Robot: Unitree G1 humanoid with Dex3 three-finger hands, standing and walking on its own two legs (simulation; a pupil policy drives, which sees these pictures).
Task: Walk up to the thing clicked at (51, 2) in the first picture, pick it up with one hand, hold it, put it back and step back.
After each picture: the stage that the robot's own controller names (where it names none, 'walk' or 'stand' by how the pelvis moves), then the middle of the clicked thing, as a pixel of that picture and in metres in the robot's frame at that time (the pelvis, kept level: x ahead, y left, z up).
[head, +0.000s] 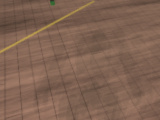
stand; out of the picture +2.33 +0.46 -0.65
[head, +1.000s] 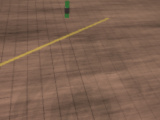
walk; (67, 9) +2.20 +0.20 -0.63
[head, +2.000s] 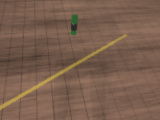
walk; (74, 25) +1.54 +0.04 -0.64
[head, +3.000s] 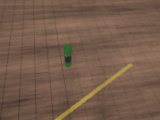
walk; (67, 56) +1.04 +0.11 -0.64
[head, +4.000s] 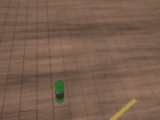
walk; (59, 92) +0.67 +0.13 -0.64
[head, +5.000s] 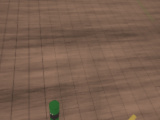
stand; (54, 112) +0.50 +0.12 -0.65
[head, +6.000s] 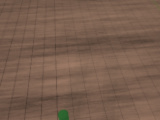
stand; out of the picture +0.47 +0.14 -0.65
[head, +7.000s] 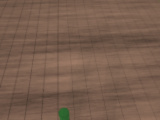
stand; (64, 119) +0.46 +0.13 -0.65
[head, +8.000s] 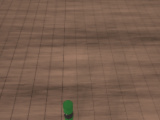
stand; (68, 111) +0.50 +0.10 -0.65
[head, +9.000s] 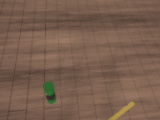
rise first; (50, 93) +0.57 +0.21 -0.63
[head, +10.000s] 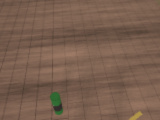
walk; (57, 104) +0.58 +0.22 -0.64
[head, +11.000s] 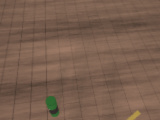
stand; (52, 107) +0.48 +0.22 -0.65
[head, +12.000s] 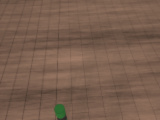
stand; (61, 115) +0.47 +0.18 -0.64
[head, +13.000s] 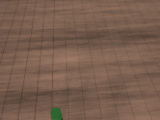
stand; (57, 118) +0.44 +0.18 -0.66
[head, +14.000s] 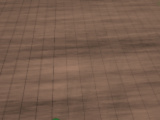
stand; out of the picture +0.41 +0.18 -0.66
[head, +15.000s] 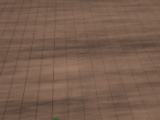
stand; out of the picture +0.41 +0.18 -0.66
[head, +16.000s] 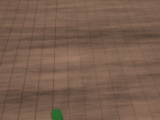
go down; (58, 119) +0.42 +0.17 -0.65
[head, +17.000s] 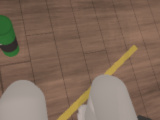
go down; (6, 39) +0.49 +0.24 -0.24
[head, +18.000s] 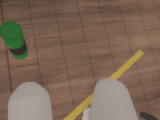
close in; (16, 43) +0.49 +0.24 -0.26
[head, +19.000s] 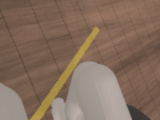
close in; out of the picture +0.47 +0.30 -0.16
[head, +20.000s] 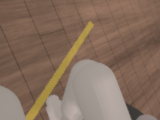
lift; out of the picture +0.45 +0.30 -0.16
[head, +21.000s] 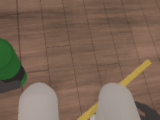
lift; (8, 69) +0.34 +0.24 -0.02
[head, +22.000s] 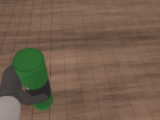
hold; (37, 84) +0.31 +0.15 +0.08
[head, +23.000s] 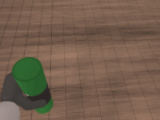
hold; (37, 90) +0.31 +0.15 +0.04
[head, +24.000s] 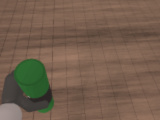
hold; (38, 91) +0.30 +0.15 +0.05
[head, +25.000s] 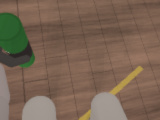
crouch; (17, 46) +0.44 +0.19 -0.03
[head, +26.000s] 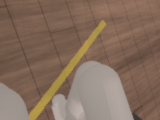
lower; out of the picture +0.43 +0.29 -0.18
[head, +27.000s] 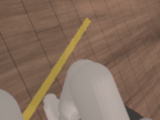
lower; out of the picture +0.44 +0.30 -0.17
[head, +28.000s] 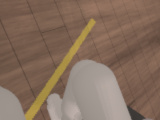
lower; out of the picture +0.44 +0.30 -0.17
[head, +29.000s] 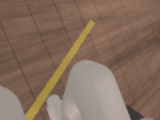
lower; out of the picture +0.43 +0.30 -0.17
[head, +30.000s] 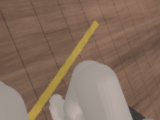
rest; out of the picture +0.42 +0.29 -0.17
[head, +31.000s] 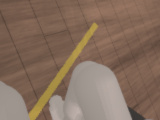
withdraw; out of the picture +0.43 +0.28 -0.17
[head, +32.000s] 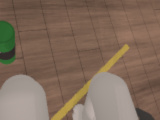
stand; (4, 46) +0.44 +0.25 -0.21
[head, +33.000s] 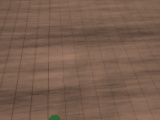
stand; out of the picture +0.39 +0.15 -0.58
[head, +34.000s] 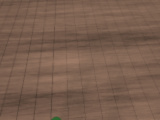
stand; out of the picture +0.40 +0.17 -0.60
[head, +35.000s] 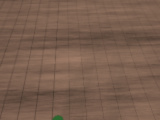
stand; out of the picture +0.39 +0.16 -0.61
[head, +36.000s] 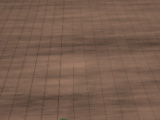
walk; out of the picture +0.40 +0.15 -0.66
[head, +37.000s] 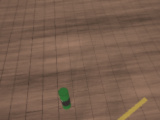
walk; (65, 99) +0.56 +0.19 -0.63
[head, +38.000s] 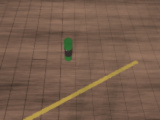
walk; (68, 50) +0.93 +0.12 -0.62
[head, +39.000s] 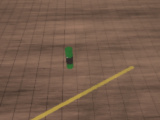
stand; (69, 58) +1.08 +0.14 -0.64
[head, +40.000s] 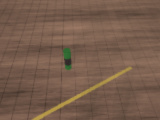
stand; (67, 59) +1.08 +0.16 -0.66
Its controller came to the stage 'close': yes
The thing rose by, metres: 0.68
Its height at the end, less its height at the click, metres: +0.00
